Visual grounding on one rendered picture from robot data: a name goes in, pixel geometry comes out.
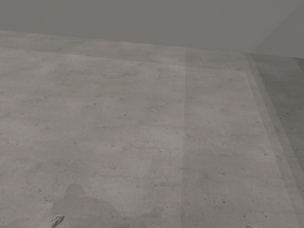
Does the robot left hand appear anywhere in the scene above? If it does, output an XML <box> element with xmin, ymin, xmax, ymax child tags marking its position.
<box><xmin>38</xmin><ymin>215</ymin><xmax>65</xmax><ymax>228</ymax></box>

